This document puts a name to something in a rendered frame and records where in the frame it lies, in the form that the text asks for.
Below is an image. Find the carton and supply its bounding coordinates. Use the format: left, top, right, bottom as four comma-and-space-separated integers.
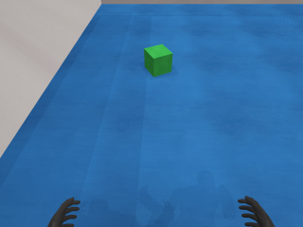
144, 44, 173, 77

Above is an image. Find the right robot hand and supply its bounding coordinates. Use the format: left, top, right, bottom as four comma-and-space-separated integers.
238, 196, 276, 227

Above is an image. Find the left robot hand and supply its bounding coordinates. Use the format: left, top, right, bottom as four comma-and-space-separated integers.
47, 197, 80, 227

